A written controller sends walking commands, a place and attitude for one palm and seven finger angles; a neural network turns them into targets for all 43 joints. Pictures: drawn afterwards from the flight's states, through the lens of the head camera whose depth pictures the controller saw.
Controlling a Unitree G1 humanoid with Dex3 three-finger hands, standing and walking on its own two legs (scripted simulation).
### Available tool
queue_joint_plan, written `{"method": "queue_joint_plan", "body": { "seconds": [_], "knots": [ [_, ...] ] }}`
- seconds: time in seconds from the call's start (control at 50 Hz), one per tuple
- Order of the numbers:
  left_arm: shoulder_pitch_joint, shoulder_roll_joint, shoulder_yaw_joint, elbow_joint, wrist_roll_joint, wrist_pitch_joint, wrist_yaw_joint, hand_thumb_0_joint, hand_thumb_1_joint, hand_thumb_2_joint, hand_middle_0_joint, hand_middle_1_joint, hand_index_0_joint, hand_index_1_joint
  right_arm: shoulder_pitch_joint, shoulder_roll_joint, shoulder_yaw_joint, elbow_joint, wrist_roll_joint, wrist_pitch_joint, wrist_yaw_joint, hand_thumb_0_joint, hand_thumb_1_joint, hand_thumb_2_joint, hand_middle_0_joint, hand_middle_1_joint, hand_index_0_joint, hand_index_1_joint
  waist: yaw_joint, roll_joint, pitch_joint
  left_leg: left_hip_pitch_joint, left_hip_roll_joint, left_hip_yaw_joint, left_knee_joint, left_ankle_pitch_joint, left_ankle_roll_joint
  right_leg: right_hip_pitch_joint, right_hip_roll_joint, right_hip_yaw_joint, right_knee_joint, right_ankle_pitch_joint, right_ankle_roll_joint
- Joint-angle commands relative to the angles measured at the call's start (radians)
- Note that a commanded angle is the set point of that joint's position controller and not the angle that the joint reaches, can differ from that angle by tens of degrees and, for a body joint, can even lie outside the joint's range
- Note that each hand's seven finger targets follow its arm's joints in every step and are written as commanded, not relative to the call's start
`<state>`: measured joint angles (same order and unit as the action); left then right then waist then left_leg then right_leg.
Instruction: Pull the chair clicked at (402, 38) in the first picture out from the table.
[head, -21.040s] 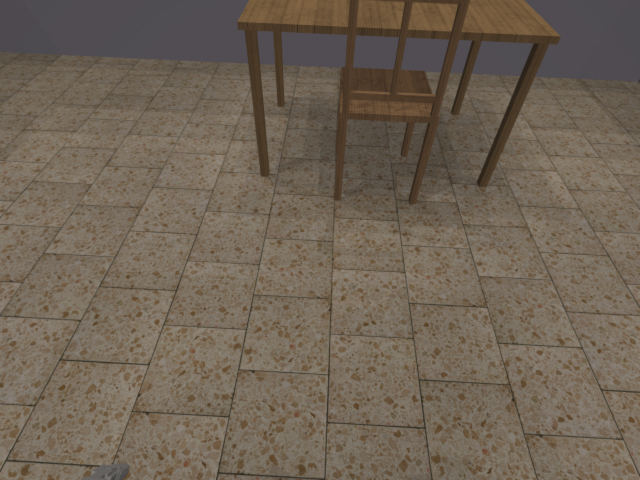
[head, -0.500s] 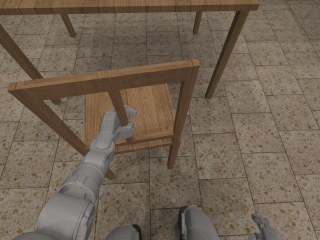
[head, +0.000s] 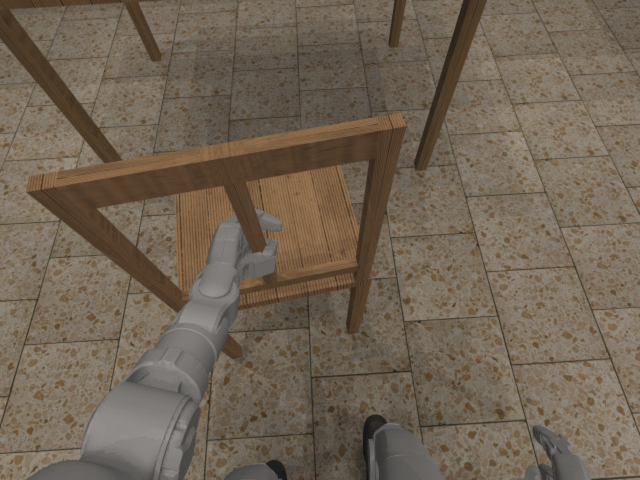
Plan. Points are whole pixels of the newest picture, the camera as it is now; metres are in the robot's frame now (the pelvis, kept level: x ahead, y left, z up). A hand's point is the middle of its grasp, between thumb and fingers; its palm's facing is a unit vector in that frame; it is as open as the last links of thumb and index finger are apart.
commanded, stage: step backward, pulling the chair out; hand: left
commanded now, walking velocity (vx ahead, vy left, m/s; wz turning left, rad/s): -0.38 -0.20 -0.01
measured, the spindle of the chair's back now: (256, 240) +0.43 +0.08 -0.06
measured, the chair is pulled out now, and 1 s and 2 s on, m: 0.48 0.74 0.78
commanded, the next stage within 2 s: stop walking, hand still on the chair in 0.46 s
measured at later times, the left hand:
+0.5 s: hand (262, 347) +0.27 +0.07 -0.05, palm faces -0.09 -0.98 -0.18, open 5.4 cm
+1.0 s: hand (245, 472) +0.14 +0.08 -0.04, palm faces -0.15 -0.98 -0.15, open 5.3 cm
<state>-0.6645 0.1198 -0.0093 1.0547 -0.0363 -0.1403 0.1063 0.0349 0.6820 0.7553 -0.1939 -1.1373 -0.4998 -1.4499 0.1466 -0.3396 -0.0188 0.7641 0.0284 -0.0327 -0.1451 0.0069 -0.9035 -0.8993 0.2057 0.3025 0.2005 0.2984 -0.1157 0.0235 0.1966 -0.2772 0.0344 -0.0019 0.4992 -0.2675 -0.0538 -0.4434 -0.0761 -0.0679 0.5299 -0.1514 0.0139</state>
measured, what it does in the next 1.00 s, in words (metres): walks backwards: right foot, then left foot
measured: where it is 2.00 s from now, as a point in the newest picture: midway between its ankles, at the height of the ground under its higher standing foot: outside the picture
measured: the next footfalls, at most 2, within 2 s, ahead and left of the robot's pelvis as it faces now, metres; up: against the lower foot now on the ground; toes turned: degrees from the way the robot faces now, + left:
right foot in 0.24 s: -0.02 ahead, -0.12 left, +0.00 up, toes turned -6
left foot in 0.60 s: -0.14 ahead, +0.16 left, +0.00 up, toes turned +2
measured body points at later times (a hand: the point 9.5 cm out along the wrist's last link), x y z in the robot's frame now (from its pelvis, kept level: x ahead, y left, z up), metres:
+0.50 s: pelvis -0.12 -0.01 +0.01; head -0.01 -0.04 +0.44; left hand +0.27 +0.12 -0.04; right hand -0.04 -0.29 -0.14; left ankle -0.14 +0.14 -0.69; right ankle -0.06 -0.11 -0.73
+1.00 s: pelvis -0.18 +0.02 +0.01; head -0.16 -0.01 +0.45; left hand +0.14 +0.14 -0.03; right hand -0.09 -0.22 -0.13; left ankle -0.18 +0.16 -0.73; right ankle -0.16 -0.08 -0.73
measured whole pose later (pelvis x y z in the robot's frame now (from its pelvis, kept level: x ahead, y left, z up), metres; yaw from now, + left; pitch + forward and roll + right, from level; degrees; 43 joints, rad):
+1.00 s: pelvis -0.18 +0.02 +0.01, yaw -1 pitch -2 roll +1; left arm -0.37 0.06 -0.09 0.99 -0.06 -0.15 0.07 0.05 0.68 0.79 -0.21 -1.13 -0.49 -1.45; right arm 0.24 -0.22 0.03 0.74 0.02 0.01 -0.11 0.01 -0.91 -0.90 0.21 0.30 0.20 0.30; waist -0.06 0.05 0.08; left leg -0.19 0.05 0.05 0.48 -0.26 -0.03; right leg -0.24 -0.02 -0.08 0.51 -0.24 -0.02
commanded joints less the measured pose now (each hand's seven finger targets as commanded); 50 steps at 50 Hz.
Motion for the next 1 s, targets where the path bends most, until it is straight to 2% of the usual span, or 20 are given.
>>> {"method": "queue_joint_plan", "body": {
  "seconds": [0.0,0.04,0.06,0.16,0.2,0.22,0.24,0.26,0.28,0.34,0.46,0.52,0.56,0.58,0.64,0.68,0.74,0.78,0.82,0.98],
  "knots": [
    [-0.261,0.052,-0.054,-0.235,-0.009,-0.075,-0.028,0.0,0.9,0.9,-0.5,-1.45,-0.5,-1.45,0.136,-0.07,-0.045,-0.102,0.007,0.008,0.024,0.0,-0.9,-0.9,0.2,0.3,0.2,0.3,0.053,0.059,-0.622,0.35,0.234,-0.082,-0.034,0.914,0.101,0.202,0.013,0.05,0.136,0.125,0.002],
    [-0.341,0.046,-0.056,-0.325,0.014,-0.101,-0.037,0.0,0.9,0.9,-0.5,-1.45,-0.5,-1.45,0.105,-0.032,-0.036,-0.119,-0.042,0.01,0.038,0.0,-0.9,-0.9,0.2,0.3,0.2,0.3,0.044,0.319,-0.615,0.44,0.292,-0.168,-0.035,1.115,0.151,0.038,0.034,0.043,0.265,-0.243,-0.004],
    [-0.336,0.055,-0.039,-0.31,0.026,-0.104,-0.035,0.0,0.9,0.9,-0.5,-1.45,-0.5,-1.45,0.091,-0.026,-0.035,-0.12,-0.052,0.009,0.052,0.0,-0.9,-0.9,0.2,0.3,0.2,0.3,0.052,0.341,-0.569,0.41,0.312,-0.162,-0.03,1.083,0.172,0.01,0.038,0.064,0.329,-0.313,-0.011],
    [-0.322,0.107,-0.003,-0.192,0.02,-0.119,-0.019,0.0,0.9,0.9,-0.5,-1.45,-0.5,-1.45,0.135,-0.043,-0.04,-0.086,-0.019,-0.017,0.067,0.0,-0.9,-0.9,0.2,0.3,0.2,0.3,0.057,0.201,-0.505,0.426,0.285,-0.133,0.07,1.002,0.143,0.09,0.045,0.056,0.035,-0.167,-0.019],
    [-0.317,0.135,0.018,-0.165,0.028,-0.141,-0.021,0.0,0.9,0.9,-0.5,-1.45,-0.5,-1.45,0.137,-0.033,-0.032,-0.06,-0.014,-0.033,0.065,0.0,-0.9,-0.9,0.2,0.3,0.2,0.3,0.069,0.175,-0.538,0.367,0.239,-0.102,0.16,0.883,0.109,0.221,0.03,0.058,-0.153,0.079,-0.025],
    [-0.32,0.169,0.033,-0.156,0.032,-0.156,-0.024,0.0,0.9,0.9,-0.5,-1.45,-0.5,-1.45,0.134,-0.021,-0.027,-0.054,-0.004,-0.038,0.058,0.0,-0.9,-0.9,0.2,0.3,0.2,0.3,0.07,0.06,-0.56,0.206,0.169,-0.039,0.24,0.605,0.066,0.382,-0.042,0.103,-0.184,0.47,-0.041],
    [-0.3,0.237,0.066,-0.117,0.031,-0.159,-0.024,0.0,0.9,0.9,-0.5,-1.45,-0.5,-1.45,0.124,-0.019,-0.025,-0.059,0.001,-0.042,0.039,0.0,-0.9,-0.9,0.2,0.3,0.2,0.3,0.074,-0.107,-0.544,-0.038,0.065,0.022,0.338,0.035,0.009,0.519,-0.2,0.23,-0.117,0.881,-0.11],
    [-0.242,0.249,0.072,-0.093,0.019,-0.131,-0.026,0.0,0.9,0.9,-0.5,-1.45,-0.5,-1.45,0.093,-0.025,-0.024,-0.071,0.006,-0.045,0.032,0.0,-0.9,-0.9,0.2,0.3,0.2,0.3,0.103,-0.185,-0.522,-0.153,-0.017,-0.04,0.478,-0.29,-0.007,0.508,-0.309,0.296,-0.089,1.099,-0.161],
    [-0.259,0.263,0.094,-0.09,0.015,-0.107,-0.022,0.0,0.9,0.9,-0.5,-1.45,-0.5,-1.45,0.085,-0.032,-0.034,-0.062,0.011,-0.052,0.033,0.0,-0.9,-0.9,0.2,0.3,0.2,0.3,0.106,-0.286,-0.566,-0.181,-0.006,-0.104,0.575,-0.319,-0.008,0.519,-0.323,0.262,-0.038,1.063,-0.15],
    [-0.255,0.233,0.077,-0.115,0.015,-0.098,-0.016,0.0,0.9,0.9,-0.5,-1.45,-0.5,-1.45,0.038,-0.009,0.002,-0.064,-0.002,-0.058,0.031,0.0,-0.9,-0.9,0.2,0.3,0.2,0.3,0.093,-0.065,-0.551,-0.189,-0.016,-0.091,0.55,-0.239,-0.022,0.522,-0.292,0.198,-0.041,0.876,-0.174],
    [-0.203,0.17,0.045,-0.102,-0.01,-0.055,-0.001,0.0,0.9,0.9,-0.5,-1.45,-0.5,-1.45,0.086,-0.025,0.008,-0.09,0.014,-0.036,0.008,0.0,-0.9,-0.9,0.2,0.3,0.2,0.3,0.106,-0.199,-0.565,-0.079,-0.022,-0.019,0.225,-0.199,-0.012,0.524,-0.266,0.169,-0.047,0.784,-0.153],
    [-0.219,0.132,0.005,-0.129,-0.019,-0.047,-0.008,0.0,0.9,0.9,-0.5,-1.45,-0.5,-1.45,0.107,-0.041,0.002,-0.087,0.015,-0.021,-0.006,0.0,-0.9,-0.9,0.2,0.3,0.2,0.3,0.091,-0.165,-0.59,0.043,0.0,0.018,-0.031,-0.006,-0.01,0.473,-0.22,0.151,-0.021,0.646,-0.112],
    [-0.239,0.13,-0.014,-0.353,-0.025,-0.06,-0.011,0.0,0.9,0.9,-0.5,-1.45,-0.5,-1.45,0.099,-0.054,-0.015,-0.148,0.0,0.001,-0.005,0.0,-0.9,-0.9,0.2,0.3,0.2,0.3,0.087,-0.045,-0.618,0.21,0.086,0.007,-0.188,0.283,0.021,0.412,-0.142,0.096,0.046,0.433,-0.053],
    [-0.246,0.086,-0.037,-0.398,-0.027,-0.059,-0.017,0.0,0.9,0.9,-0.5,-1.45,-0.5,-1.45,0.083,-0.072,-0.023,-0.172,-0.004,0.006,-0.001,0.0,-0.9,-0.9,0.2,0.3,0.2,0.3,0.094,0.106,-0.606,0.264,0.185,-0.09,-0.155,0.473,0.076,0.313,-0.056,0.046,0.094,0.247,-0.015],
    [-0.236,-0.013,-0.098,-0.404,-0.011,-0.045,-0.047,0.0,0.9,0.9,-0.5,-1.45,-0.5,-1.45,0.06,-0.014,-0.003,-0.188,-0.021,0.007,0.03,0.0,-0.9,-0.9,0.2,0.3,0.2,0.3,0.087,0.299,-0.521,0.324,0.276,-0.19,-0.138,0.66,0.179,0.092,0.028,0.034,0.25,-0.316,-0.01],
    [-0.195,0.008,-0.071,-0.382,-0.001,-0.032,-0.041,0.0,0.9,0.9,-0.5,-1.45,-0.5,-1.45,0.092,-0.022,-0.01,-0.183,-0.015,0.007,0.048,0.0,-0.9,-0.9,0.2,0.3,0.2,0.3,0.087,0.184,-0.458,0.293,0.265,-0.152,-0.078,0.621,0.191,0.134,0.028,0.037,0.163,-0.281,-0.019],
    [-0.123,0.057,-0.052,-0.335,0.013,-0.028,-0.04,0.0,0.9,0.9,-0.5,-1.45,-0.5,-1.45,0.123,-0.048,-0.018,-0.168,-0.006,0.005,0.059,0.0,-0.9,-0.9,0.2,0.3,0.2,0.3,0.083,0.033,-0.484,0.258,0.167,-0.055,0.053,0.523,0.108,0.34,0.014,0.041,-0.165,0.065,-0.025],
    [-0.085,0.045,-0.072,-0.327,0.019,-0.04,-0.043,0.0,0.9,0.9,-0.5,-1.45,-0.5,-1.45,0.11,-0.024,-0.01,-0.166,-0.006,-0.006,0.053,0.0,-0.9,-0.9,0.2,0.3,0.2,0.3,0.069,-0.025,-0.501,0.133,0.1,-0.011,0.068,0.368,0.063,0.47,-0.087,0.117,-0.133,0.399,-0.067],
    [-0.023,0.084,-0.043,-0.254,0.0,-0.031,-0.035,0.0,0.9,0.9,-0.5,-1.45,-0.5,-1.45,0.104,-0.018,-0.013,-0.151,0.004,0.006,0.039,0.0,-0.9,-0.9,0.2,0.3,0.2,0.3,0.077,-0.176,-0.497,0.057,0.056,-0.005,0.047,0.052,0.032,0.488,-0.146,0.181,-0.109,0.417,-0.102],
    [0.058,0.021,-0.09,-0.229,0.004,-0.049,-0.03,0.0,0.9,0.9,-0.5,-1.45,-0.5,-1.45,0.065,0.007,0.009,-0.133,-0.016,0.011,0.018,0.0,-0.9,-0.9,0.2,0.3,0.2,0.3,0.09,-0.031,-0.412,0.164,0.102,-0.023,-0.078,0.261,0.071,0.301,-0.052,0.093,-0.098,0.114,-0.031]
  ]
}}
